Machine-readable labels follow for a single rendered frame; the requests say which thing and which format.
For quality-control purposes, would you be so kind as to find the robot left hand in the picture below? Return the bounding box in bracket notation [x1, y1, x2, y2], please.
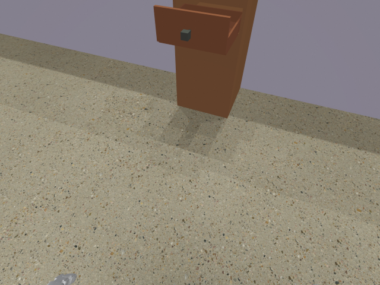
[47, 273, 77, 285]

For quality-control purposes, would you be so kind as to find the cabinet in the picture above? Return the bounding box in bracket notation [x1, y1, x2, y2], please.
[173, 0, 258, 118]

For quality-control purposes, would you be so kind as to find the drawer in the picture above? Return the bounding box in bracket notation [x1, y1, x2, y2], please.
[153, 4, 242, 55]

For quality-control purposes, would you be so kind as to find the handle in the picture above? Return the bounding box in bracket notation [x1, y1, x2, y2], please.
[180, 29, 191, 42]

